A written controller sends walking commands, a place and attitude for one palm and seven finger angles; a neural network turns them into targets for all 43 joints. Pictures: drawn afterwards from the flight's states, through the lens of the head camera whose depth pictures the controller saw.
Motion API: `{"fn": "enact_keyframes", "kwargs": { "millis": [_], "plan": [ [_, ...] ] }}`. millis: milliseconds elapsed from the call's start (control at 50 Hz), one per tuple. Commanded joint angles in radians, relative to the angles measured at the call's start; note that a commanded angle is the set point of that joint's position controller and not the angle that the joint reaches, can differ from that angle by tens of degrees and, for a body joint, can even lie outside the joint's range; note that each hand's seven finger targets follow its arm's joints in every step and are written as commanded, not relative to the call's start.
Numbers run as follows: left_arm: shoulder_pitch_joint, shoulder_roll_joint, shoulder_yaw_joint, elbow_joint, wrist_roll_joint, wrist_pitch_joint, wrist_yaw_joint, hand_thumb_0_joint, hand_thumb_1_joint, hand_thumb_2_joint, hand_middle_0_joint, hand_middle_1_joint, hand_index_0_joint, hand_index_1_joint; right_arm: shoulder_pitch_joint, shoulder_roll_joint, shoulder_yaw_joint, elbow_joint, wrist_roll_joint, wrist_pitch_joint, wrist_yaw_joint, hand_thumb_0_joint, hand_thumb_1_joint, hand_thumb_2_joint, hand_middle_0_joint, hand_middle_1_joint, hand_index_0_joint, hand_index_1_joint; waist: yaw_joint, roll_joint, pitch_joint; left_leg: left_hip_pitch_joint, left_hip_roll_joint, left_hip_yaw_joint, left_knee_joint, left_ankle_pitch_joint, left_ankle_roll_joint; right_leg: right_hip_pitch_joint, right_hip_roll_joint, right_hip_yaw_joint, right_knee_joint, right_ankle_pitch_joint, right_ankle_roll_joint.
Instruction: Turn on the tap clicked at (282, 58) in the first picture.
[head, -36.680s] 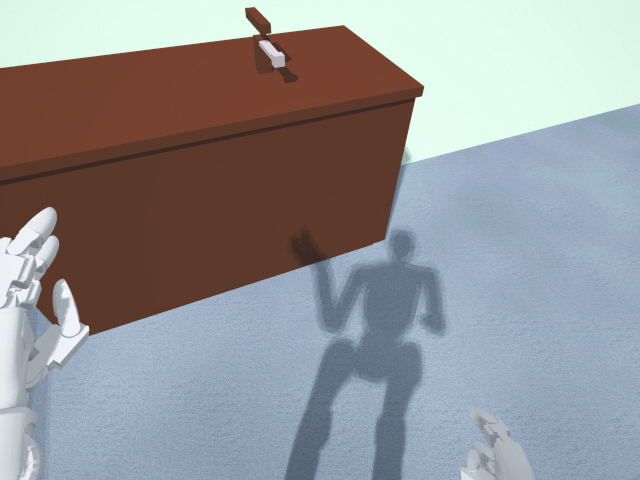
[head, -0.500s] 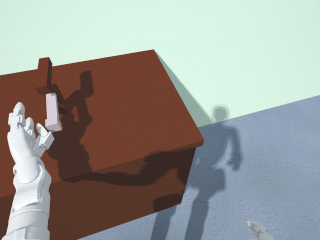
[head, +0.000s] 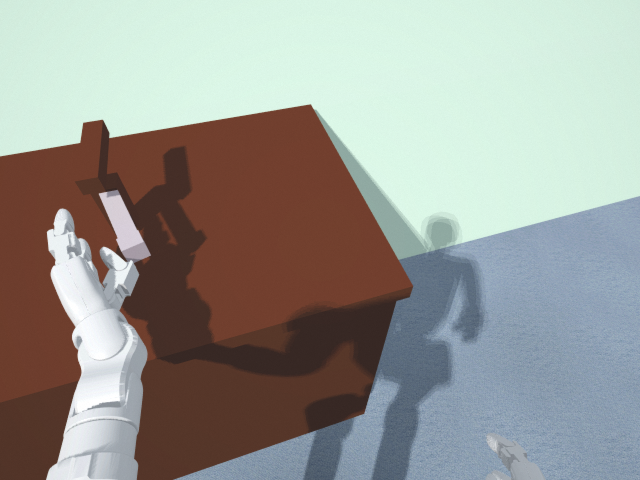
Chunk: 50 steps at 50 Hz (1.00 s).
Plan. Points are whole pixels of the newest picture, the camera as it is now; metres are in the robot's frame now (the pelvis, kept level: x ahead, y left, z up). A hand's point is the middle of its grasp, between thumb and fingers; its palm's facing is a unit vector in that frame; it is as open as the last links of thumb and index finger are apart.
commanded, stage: push the lever round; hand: left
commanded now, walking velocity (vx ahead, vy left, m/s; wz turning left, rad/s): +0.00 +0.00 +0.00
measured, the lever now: (133, 247) +0.38 +0.26 +0.09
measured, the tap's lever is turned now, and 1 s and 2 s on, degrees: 16 46 73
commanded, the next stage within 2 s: lift the hand up off the lever in 1.98 s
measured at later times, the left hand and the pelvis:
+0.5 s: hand (164, 252) +0.37 +0.23 +0.08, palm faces +0.72 -0.69 -0.07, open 7.8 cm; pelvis +0.00 +0.00 +0.00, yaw +0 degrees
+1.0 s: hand (193, 236) +0.40 +0.20 +0.08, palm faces +0.78 -0.62 -0.08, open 7.7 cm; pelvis +0.00 -0.01 +0.00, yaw +1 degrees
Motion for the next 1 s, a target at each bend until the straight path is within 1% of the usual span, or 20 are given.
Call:
{"fn": "enact_keyframes", "kwargs": {
  "millis": [0,40,80,100,140,200,260,300,340,500,560,600,660,700,740,800,840,900,940,980],
  "plan": [
    [-0.296,0.173,0.004,-0.254,0.041,-0.062,0.055,0.000,0.900,0.900,-0.150,-0.150,-0.150,-0.150,-0.059,-0.128,-0.055,-0.121,-0.002,-0.033,-0.005,0.000,-0.900,-0.900,0.200,0.300,0.200,0.300,0.000,0.031,-0.266,0.106,0.021,-0.047,-0.075,0.304,-0.029,0.134,-0.045,0.086,-0.072,0.276,0.042],
    [-0.324,0.124,-0.040,-0.244,0.043,-0.050,0.076,0.000,0.900,0.900,-0.150,-0.150,-0.150,-0.150,-0.065,-0.126,-0.053,-0.126,-0.003,-0.029,-0.001,0.000,-0.900,-0.900,0.200,0.300,0.200,0.300,-0.012,-0.022,-0.251,0.099,0.022,-0.047,-0.074,0.295,-0.027,0.129,-0.047,0.084,-0.076,0.274,0.046],
    [-0.329,0.112,-0.050,-0.232,0.050,-0.033,0.096,0.000,0.900,0.900,-0.150,-0.150,-0.150,-0.150,-0.075,-0.125,-0.052,-0.129,-0.005,-0.021,0.000,0.000,-0.900,-0.900,0.200,0.300,0.200,0.300,-0.012,-0.026,-0.247,0.088,0.020,-0.042,-0.075,0.277,-0.022,0.135,-0.051,0.088,-0.082,0.269,0.049],
    [-0.324,0.154,-0.002,-0.213,0.058,-0.024,0.111,0.000,0.900,0.900,-0.150,-0.150,-0.150,-0.150,-0.078,-0.127,-0.052,-0.121,-0.004,-0.013,-0.005,0.000,-0.900,-0.900,0.200,0.300,0.200,0.300,-0.004,-0.014,-0.229,0.077,0.020,-0.043,-0.080,0.260,-0.021,0.132,-0.050,0.091,-0.087,0.248,0.047],
    [-0.392,0.107,-0.055,-0.230,0.070,-0.015,0.130,0.000,0.900,0.900,-0.150,-0.150,-0.150,-0.150,-0.087,-0.119,-0.049,-0.125,-0.007,-0.006,-0.003,0.000,-0.900,-0.900,0.200,0.300,0.200,0.300,-0.015,-0.008,-0.244,0.088,0.019,-0.044,-0.081,0.262,-0.025,0.128,-0.052,0.088,-0.084,0.243,0.046],
    [-0.395,0.124,-0.027,-0.191,0.084,-0.001,0.162,0.000,0.900,0.900,-0.150,-0.150,-0.150,-0.150,-0.088,-0.118,-0.050,-0.112,-0.011,0.003,-0.005,0.000,-0.900,-0.900,0.200,0.300,0.200,0.300,-0.011,-0.006,-0.236,0.078,0.020,-0.050,-0.080,0.245,-0.026,0.120,-0.050,0.089,-0.089,0.221,0.044],
    [-0.463,0.081,-0.073,-0.185,0.093,-0.003,0.187,0.000,0.900,0.900,-0.150,-0.150,-0.150,-0.150,-0.095,-0.112,-0.050,-0.113,-0.016,0.009,-0.003,0.000,-0.900,-0.900,0.200,0.300,0.200,0.300,-0.028,-0.009,-0.256,0.084,0.020,-0.044,-0.072,0.239,-0.023,0.117,-0.053,0.092,-0.092,0.218,0.046],
    [-0.445,0.123,-0.018,-0.155,0.101,0.003,0.207,0.000,0.900,0.900,-0.150,-0.150,-0.150,-0.150,-0.092,-0.115,-0.054,-0.105,-0.019,0.013,-0.003,0.000,-0.900,-0.900,0.200,0.300,0.200,0.300,-0.009,0.009,-0.262,0.076,0.020,-0.047,-0.076,0.234,-0.026,0.122,-0.051,0.092,-0.092,0.206,0.042],
    [-0.465,0.063,-0.069,-0.160,0.104,-0.001,0.219,0.000,0.900,0.900,-0.150,-0.150,-0.150,-0.150,-0.090,-0.108,-0.056,-0.111,-0.020,0.013,0.004,0.000,-0.900,-0.900,0.200,0.300,0.200,0.300,-0.014,-0.007,-0.282,0.085,0.021,-0.042,-0.070,0.259,-0.027,0.133,-0.053,0.089,-0.084,0.237,0.044],
    [-0.529,0.079,-0.035,-0.101,0.124,0.014,0.275,0.000,0.900,0.900,-0.150,-0.150,-0.150,-0.150,-0.088,-0.109,-0.061,-0.092,-0.027,0.026,0.008,0.000,-0.900,-0.900,0.200,0.300,0.200,0.300,-0.018,-0.017,-0.267,0.058,0.021,-0.039,-0.072,0.235,-0.021,0.131,-0.056,0.095,-0.097,0.220,0.045],
    [-0.601,0.023,-0.089,-0.087,0.136,0.004,0.297,0.000,0.900,0.900,-0.150,-0.150,-0.150,-0.150,-0.087,-0.102,-0.060,-0.084,-0.032,0.020,0.015,0.000,-0.900,-0.900,0.200,0.300,0.200,0.300,-0.038,-0.001,-0.272,0.078,0.024,-0.041,-0.067,0.230,-0.026,0.101,-0.055,0.086,-0.095,0.193,0.044],
    [-0.573,0.059,-0.038,-0.068,0.140,0.002,0.316,0.000,0.900,0.900,-0.150,-0.150,-0.150,-0.150,-0.078,-0.106,-0.066,-0.075,-0.037,0.019,0.017,0.000,-0.900,-0.900,0.200,0.300,0.200,0.300,-0.022,0.003,-0.290,0.070,0.023,-0.039,-0.063,0.243,-0.026,0.116,-0.054,0.087,-0.092,0.211,0.043],
    [-0.574,0.001,-0.083,-0.060,0.143,-0.002,0.331,0.000,0.900,0.900,-0.150,-0.150,-0.150,-0.150,-0.074,-0.100,-0.069,-0.083,-0.041,0.018,0.028,0.000,-0.900,-0.900,0.200,0.300,0.200,0.300,-0.027,-0.031,-0.318,0.070,0.024,-0.034,-0.053,0.281,-0.027,0.135,-0.058,0.084,-0.079,0.263,0.047],
    [-0.570,0.029,-0.045,-0.046,0.150,0.006,0.343,0.000,0.900,0.900,-0.150,-0.150,-0.150,-0.150,-0.069,-0.104,-0.072,-0.071,-0.044,0.022,0.029,0.000,-0.900,-0.900,0.200,0.300,0.200,0.300,-0.016,-0.013,-0.310,0.066,0.023,-0.035,-0.055,0.296,-0.031,0.137,-0.056,0.083,-0.077,0.277,0.043],
    [-0.613,-0.017,-0.090,-0.041,0.148,0.013,0.350,0.000,0.900,0.900,-0.150,-0.150,-0.150,-0.150,-0.078,-0.098,-0.070,-0.077,-0.043,0.024,0.035,0.000,-0.900,-0.900,0.200,0.300,0.200,0.300,-0.034,-0.030,-0.295,0.060,0.024,-0.027,-0.053,0.278,-0.027,0.127,-0.063,0.084,-0.085,0.266,0.049],
    [-0.639,0.032,-0.034,-0.018,0.158,0.015,0.377,0.000,0.900,0.900,-0.150,-0.150,-0.150,-0.150,-0.074,-0.100,-0.073,-0.062,-0.047,0.024,0.034,0.000,-0.900,-0.900,0.200,0.300,0.200,0.300,-0.025,-0.032,-0.289,0.042,0.022,-0.029,-0.058,0.246,-0.022,0.130,-0.060,0.087,-0.095,0.231,0.047],
    [-0.669,-0.019,-0.080,-0.016,0.163,0.013,0.386,0.000,0.900,0.900,-0.150,-0.150,-0.150,-0.150,-0.073,-0.093,-0.071,-0.066,-0.050,0.023,0.042,0.000,-0.900,-0.900,0.200,0.300,0.200,0.300,-0.037,-0.025,-0.309,0.055,0.022,-0.026,-0.048,0.266,-0.023,0.127,-0.065,0.085,-0.085,0.257,0.049],
    [-0.668,0.028,-0.025,0.013,0.173,0.018,0.407,0.000,0.900,0.900,-0.150,-0.150,-0.150,-0.150,-0.066,-0.097,-0.075,-0.053,-0.056,0.026,0.043,0.000,-0.900,-0.900,0.200,0.300,0.200,0.300,-0.029,-0.026,-0.325,0.036,0.021,-0.024,-0.042,0.270,-0.022,0.140,-0.067,0.089,-0.081,0.279,0.051],
    [-0.711,-0.029,-0.072,0.023,0.173,0.020,0.412,0.000,0.900,0.900,-0.150,-0.150,-0.150,-0.150,-0.067,-0.090,-0.072,-0.057,-0.056,0.026,0.051,0.000,-0.900,-0.900,0.200,0.300,0.200,0.300,-0.045,-0.039,-0.321,0.041,0.022,-0.019,-0.036,0.271,-0.019,0.130,-0.071,0.086,-0.079,0.288,0.056],
    [-0.702,-0.017,-0.052,0.029,0.175,0.023,0.422,0.000,0.900,0.900,-0.150,-0.150,-0.150,-0.150,-0.058,-0.090,-0.075,-0.057,-0.060,0.026,0.055,0.000,-0.900,-0.900,0.200,0.300,0.200,0.300,-0.040,-0.041,-0.347,0.036,0.020,-0.017,-0.029,0.285,-0.018,0.149,-0.074,0.089,-0.074,0.328,0.060]
  ]
}}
